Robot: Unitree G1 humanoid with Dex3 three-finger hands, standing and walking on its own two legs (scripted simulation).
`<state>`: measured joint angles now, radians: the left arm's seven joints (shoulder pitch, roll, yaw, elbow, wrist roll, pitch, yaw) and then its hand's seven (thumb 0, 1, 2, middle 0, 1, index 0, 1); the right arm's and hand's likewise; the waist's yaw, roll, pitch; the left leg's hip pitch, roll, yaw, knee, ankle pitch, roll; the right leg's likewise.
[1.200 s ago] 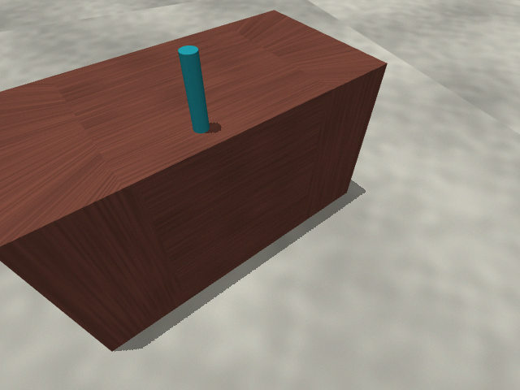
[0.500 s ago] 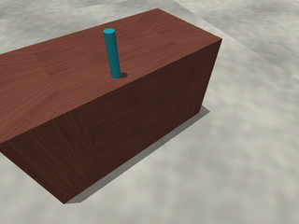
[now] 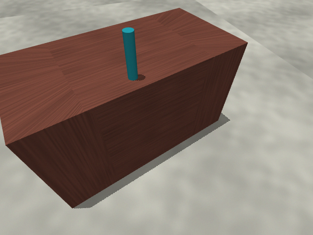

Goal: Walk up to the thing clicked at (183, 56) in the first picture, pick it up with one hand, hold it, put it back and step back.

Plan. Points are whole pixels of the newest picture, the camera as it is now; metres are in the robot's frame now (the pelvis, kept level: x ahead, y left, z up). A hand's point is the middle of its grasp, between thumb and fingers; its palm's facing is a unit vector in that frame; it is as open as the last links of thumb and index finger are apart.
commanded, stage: walk up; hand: right
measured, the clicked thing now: (130, 56) +0.78 +0.12 +0.03
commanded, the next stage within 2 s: none
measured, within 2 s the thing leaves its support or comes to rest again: neither
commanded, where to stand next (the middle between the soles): +0.33 +0.09 m, yaw +32 degrees
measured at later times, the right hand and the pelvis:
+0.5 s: hand (213, 214) +0.21 -0.15 -0.14, palm faces -0.26 +0.88 -0.39, open 7.4 cm; pelvis +0.13 +0.10 -0.01, yaw +16 degrees
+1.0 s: hand (202, 137) +0.50 -0.17 -0.15, palm faces -0.47 +0.78 -0.42, open 7.4 cm; pelvis +0.29 +0.04 -0.01, yaw +26 degrees
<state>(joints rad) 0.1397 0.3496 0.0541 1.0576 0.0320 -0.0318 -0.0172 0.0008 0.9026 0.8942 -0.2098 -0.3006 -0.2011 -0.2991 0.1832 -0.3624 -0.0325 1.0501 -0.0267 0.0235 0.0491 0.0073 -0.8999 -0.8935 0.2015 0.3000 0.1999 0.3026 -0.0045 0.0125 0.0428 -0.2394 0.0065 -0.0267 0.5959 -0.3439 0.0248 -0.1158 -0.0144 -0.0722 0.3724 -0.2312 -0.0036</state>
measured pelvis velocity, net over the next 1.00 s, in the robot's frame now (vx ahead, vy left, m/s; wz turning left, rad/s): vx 0.29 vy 0.04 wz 0.45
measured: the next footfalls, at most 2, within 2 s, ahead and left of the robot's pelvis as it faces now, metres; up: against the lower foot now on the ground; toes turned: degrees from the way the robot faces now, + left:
left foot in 0.24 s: +0.15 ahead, +0.23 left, +0.00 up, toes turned +14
right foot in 0.72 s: +0.37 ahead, -0.04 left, +0.00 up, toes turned +31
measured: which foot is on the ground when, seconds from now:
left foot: up 0.00-0.22, down 0.24-0.76, up 0.78-1.00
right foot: down 0.00-0.26, up 0.28-0.70, down 0.72-1.00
